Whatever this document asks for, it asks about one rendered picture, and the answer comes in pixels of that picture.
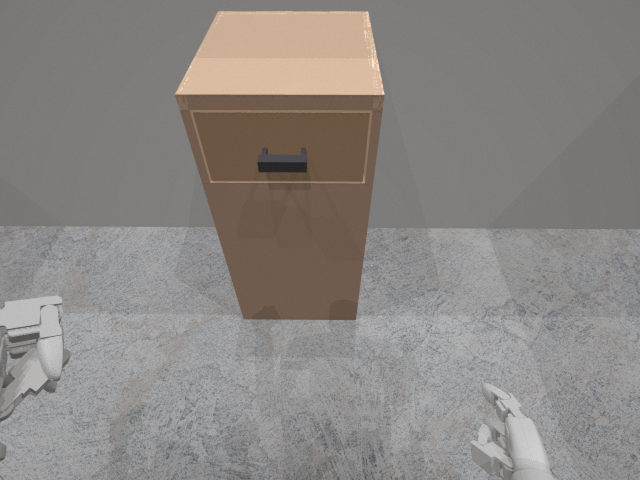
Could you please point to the robot left hand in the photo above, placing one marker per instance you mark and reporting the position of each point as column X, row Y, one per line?
column 30, row 330

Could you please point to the cabinet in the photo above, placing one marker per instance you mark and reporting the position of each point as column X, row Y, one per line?
column 294, row 249

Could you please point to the drawer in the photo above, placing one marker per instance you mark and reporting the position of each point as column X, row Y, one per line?
column 335, row 142

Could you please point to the robot right hand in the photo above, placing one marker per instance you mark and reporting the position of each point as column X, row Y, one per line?
column 517, row 445

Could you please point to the handle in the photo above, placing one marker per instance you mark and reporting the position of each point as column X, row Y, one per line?
column 282, row 163

